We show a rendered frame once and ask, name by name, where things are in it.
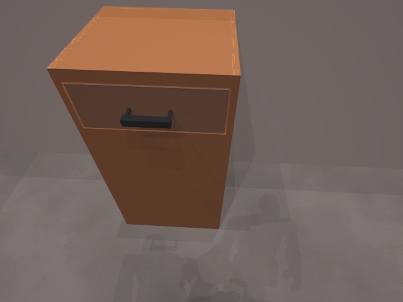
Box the handle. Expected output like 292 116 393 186
120 108 173 129

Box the cabinet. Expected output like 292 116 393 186
47 6 241 229

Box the drawer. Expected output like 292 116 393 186
64 82 229 133

